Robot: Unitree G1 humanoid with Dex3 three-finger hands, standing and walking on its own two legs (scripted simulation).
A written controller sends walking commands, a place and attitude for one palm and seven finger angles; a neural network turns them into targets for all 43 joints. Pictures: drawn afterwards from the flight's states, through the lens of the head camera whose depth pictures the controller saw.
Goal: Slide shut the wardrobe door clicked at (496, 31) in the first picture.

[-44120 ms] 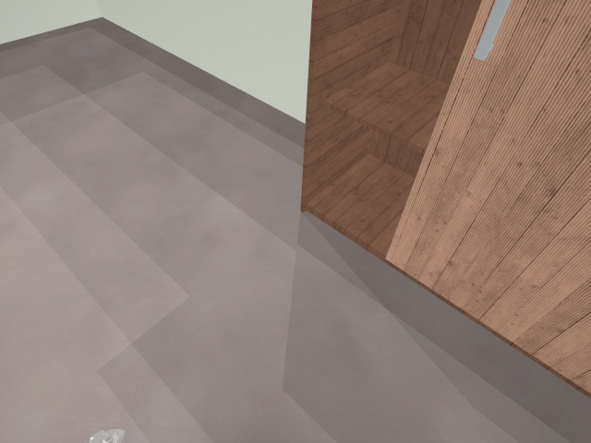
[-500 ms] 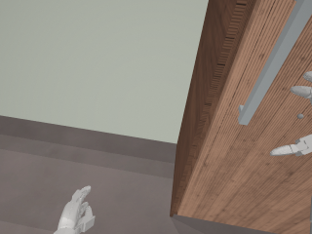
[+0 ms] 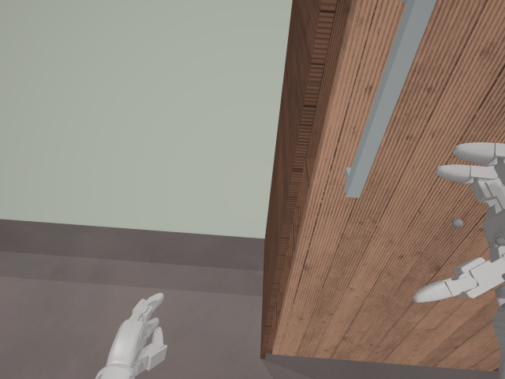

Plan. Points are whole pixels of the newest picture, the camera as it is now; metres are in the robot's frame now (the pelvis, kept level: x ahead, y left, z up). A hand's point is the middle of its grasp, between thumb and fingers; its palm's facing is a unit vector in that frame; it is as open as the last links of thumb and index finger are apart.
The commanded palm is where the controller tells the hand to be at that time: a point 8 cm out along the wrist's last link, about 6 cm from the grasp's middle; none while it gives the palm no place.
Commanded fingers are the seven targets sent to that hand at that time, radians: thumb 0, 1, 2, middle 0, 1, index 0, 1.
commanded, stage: draw the hand back to the body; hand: right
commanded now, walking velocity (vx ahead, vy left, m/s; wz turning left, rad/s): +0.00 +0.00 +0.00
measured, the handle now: (376, 108) +0.39 -0.17 +0.29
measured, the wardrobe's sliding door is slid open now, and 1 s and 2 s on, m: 0.02 0.02 0.02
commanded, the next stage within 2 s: step back with the hand held close in 1.68 s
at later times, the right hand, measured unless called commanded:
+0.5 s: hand (458, 245) +0.20 -0.22 +0.22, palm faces +0.18 +0.98 -0.08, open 14.7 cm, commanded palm +0.16 -0.27 +0.23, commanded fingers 0.00 0.51 -0.22 0.25 1.13 0.25 1.13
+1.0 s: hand (460, 260) +0.20 -0.24 +0.19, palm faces +0.46 +0.82 -0.35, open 11.8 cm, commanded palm +0.15 -0.28 +0.20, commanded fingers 0.00 -0.39 -0.65 0.22 0.60 0.22 0.60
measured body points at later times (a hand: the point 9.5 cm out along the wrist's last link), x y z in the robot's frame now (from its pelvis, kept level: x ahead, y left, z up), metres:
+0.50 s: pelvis -0.01 +0.02 +0.00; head -0.07 +0.05 +0.45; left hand +0.22 +0.22 -0.04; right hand +0.18 -0.27 +0.23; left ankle -0.02 +0.12 -0.73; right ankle +0.01 -0.11 -0.73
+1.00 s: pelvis +0.00 +0.01 +0.00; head -0.02 +0.03 +0.45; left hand +0.17 +0.23 -0.09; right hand +0.17 -0.28 +0.21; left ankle -0.02 +0.12 -0.73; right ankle +0.01 -0.11 -0.73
